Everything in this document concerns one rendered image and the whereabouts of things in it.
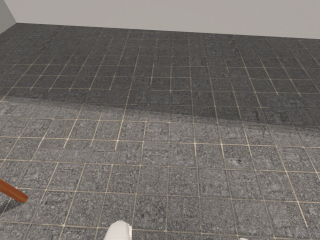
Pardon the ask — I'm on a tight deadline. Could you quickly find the table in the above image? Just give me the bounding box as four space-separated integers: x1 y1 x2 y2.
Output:
0 179 29 203

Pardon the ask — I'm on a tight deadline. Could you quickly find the left robot thigh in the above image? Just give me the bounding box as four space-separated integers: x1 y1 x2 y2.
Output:
103 221 132 240

